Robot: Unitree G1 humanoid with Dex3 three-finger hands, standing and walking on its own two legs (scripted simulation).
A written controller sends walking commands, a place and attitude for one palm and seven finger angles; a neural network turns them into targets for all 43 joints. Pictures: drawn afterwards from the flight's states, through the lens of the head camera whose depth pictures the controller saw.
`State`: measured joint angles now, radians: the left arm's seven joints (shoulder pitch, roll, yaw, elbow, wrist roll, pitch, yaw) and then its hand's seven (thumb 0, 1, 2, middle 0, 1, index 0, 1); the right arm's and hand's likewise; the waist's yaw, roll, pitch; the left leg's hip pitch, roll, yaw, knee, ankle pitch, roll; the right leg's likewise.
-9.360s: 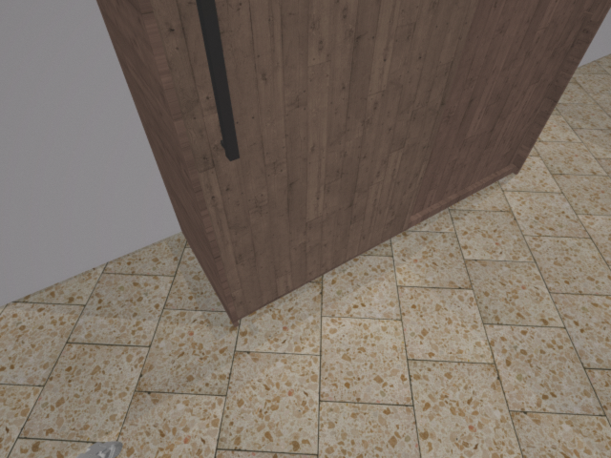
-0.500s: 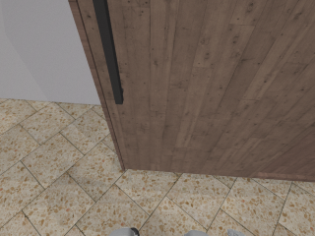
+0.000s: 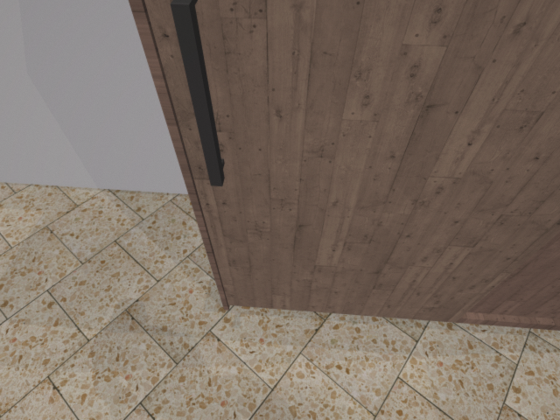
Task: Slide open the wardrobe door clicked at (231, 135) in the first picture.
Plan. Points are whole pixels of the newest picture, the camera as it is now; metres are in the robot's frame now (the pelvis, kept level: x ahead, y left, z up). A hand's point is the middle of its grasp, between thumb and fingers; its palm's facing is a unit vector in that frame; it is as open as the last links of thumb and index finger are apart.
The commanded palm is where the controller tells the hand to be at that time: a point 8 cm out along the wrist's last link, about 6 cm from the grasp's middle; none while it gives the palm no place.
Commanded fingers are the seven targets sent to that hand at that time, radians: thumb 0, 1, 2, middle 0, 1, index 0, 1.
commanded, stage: come to a stop and stand still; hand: left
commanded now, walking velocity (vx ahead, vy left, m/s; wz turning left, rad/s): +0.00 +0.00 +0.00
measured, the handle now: (206, 105) +0.53 +0.16 +0.16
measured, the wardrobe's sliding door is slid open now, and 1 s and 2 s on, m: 0.00 0.00 0.00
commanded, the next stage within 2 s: look again from close up in 1.02 s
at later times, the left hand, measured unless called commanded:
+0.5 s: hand out of the picture +0.03 +0.20 -0.16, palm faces -0.03 -0.98 -0.22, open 7.4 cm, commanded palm none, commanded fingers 0.00 0.90 0.90 -0.20 -0.30 -0.20 -0.30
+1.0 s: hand out of the picture +0.01 +0.16 -0.16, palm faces +0.00 -0.98 -0.20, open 7.3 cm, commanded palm none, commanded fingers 0.00 0.90 0.90 -0.20 -0.30 -0.20 -0.30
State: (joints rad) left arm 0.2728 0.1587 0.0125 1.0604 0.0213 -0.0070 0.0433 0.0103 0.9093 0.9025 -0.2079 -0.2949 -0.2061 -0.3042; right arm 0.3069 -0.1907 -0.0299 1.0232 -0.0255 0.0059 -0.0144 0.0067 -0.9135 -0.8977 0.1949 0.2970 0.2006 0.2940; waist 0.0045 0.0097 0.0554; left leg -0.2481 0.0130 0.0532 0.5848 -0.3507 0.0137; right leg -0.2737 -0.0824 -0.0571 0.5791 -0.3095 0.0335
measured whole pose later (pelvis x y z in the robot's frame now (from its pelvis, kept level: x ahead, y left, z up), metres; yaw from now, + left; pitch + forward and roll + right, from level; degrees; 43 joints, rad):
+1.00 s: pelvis +0.00 -0.01 +0.01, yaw -1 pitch -1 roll +1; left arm 0.26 0.16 -0.01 1.10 0.01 0.00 0.02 0.01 0.91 0.90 -0.20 -0.29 -0.20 -0.30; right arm 0.27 -0.16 0.00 1.11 -0.02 -0.02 -0.03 0.01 -0.92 -0.90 0.20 0.30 0.20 0.29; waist 0.01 0.00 0.05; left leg -0.14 0.02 0.07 0.45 -0.28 -0.01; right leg -0.19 -0.07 -0.05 0.49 -0.26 0.03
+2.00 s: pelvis -0.02 -0.03 +0.01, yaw +0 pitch -1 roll +1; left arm 0.27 0.16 0.00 1.10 0.02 -0.01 0.02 0.01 0.90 0.90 -0.20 -0.29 -0.20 -0.30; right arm 0.29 -0.14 0.00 1.11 -0.02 -0.01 -0.03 0.00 -0.91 -0.90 0.20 0.30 0.20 0.29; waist 0.01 -0.01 0.05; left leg -0.18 0.04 0.04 0.45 -0.24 -0.03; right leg -0.22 -0.05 -0.07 0.48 -0.24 0.00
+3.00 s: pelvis +0.06 +0.01 +0.00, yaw +2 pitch -1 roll +1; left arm 0.22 0.18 0.02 0.96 0.03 0.00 0.03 0.01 0.92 0.90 -0.20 -0.29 -0.20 -0.30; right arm 0.19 -0.15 -0.04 0.98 -0.03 0.01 -0.03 0.00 -0.93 -0.90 0.20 0.30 0.21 0.29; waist 0.00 -0.02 0.06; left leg -0.27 0.02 0.07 0.58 -0.29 0.00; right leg -0.24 -0.03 -0.09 0.61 -0.36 -0.02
